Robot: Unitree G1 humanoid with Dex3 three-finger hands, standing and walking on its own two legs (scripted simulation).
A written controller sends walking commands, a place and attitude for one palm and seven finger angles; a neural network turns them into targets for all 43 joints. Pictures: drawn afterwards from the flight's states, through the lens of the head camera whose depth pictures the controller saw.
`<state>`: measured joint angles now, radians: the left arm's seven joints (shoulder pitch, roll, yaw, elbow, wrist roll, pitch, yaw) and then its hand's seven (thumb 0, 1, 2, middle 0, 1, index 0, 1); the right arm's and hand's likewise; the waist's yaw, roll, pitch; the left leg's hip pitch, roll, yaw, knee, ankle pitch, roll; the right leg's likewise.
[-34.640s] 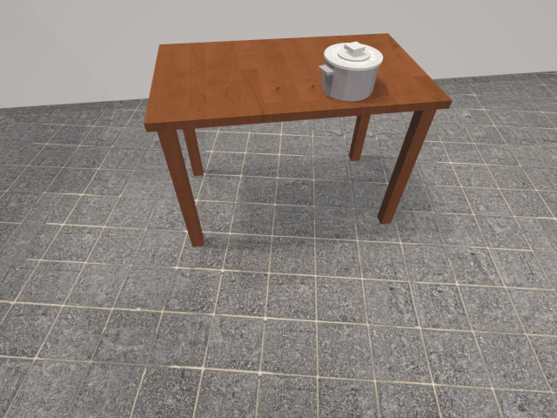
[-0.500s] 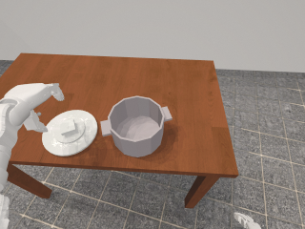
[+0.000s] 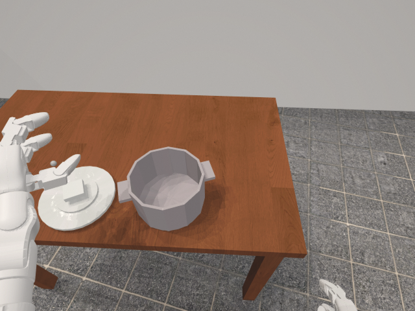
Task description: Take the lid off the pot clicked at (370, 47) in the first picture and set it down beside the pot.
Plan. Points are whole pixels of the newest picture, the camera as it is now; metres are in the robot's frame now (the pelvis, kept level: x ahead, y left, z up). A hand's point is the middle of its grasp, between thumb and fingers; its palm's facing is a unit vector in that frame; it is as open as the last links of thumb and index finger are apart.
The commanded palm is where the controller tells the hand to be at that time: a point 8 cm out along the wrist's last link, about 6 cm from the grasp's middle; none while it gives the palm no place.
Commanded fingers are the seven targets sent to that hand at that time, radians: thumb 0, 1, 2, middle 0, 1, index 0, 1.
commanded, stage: draw the hand back to the body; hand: left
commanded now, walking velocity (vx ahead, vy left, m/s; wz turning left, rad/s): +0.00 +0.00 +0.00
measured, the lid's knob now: (74, 190) +0.39 +0.37 -0.07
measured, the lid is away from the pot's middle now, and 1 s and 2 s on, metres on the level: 0.24 0.24 0.24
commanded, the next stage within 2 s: step back with the hand held close in 1.32 s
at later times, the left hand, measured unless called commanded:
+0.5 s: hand (48, 196) +0.25 +0.26 +0.15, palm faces +0.47 -0.83 -0.30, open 7.8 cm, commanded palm +0.19 +0.29 +0.16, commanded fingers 0.00 0.90 0.90 -0.20 -0.30 -0.20 -0.30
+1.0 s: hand (36, 237) +0.18 +0.24 +0.15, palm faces +0.41 -0.84 -0.35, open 7.4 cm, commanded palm +0.13 +0.28 +0.17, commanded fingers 0.00 0.90 0.90 -0.20 -0.30 -0.20 -0.30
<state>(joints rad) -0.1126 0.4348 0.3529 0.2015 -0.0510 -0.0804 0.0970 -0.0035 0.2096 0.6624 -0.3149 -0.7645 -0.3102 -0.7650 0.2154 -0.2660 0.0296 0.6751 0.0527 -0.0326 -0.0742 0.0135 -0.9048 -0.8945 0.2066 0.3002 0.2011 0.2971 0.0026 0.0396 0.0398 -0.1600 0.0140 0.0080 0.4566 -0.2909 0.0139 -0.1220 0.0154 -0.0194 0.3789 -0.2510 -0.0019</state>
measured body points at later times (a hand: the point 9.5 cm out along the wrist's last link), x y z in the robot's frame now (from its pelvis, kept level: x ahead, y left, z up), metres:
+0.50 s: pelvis -0.01 -0.02 +0.00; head -0.01 -0.04 +0.45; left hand +0.22 +0.30 +0.16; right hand +0.18 -0.24 -0.09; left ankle -0.03 +0.11 -0.74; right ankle -0.03 -0.12 -0.74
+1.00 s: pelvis -0.02 -0.01 +0.00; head -0.03 -0.02 +0.45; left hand +0.16 +0.29 +0.17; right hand +0.17 -0.23 -0.08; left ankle -0.03 +0.11 -0.74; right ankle -0.03 -0.12 -0.74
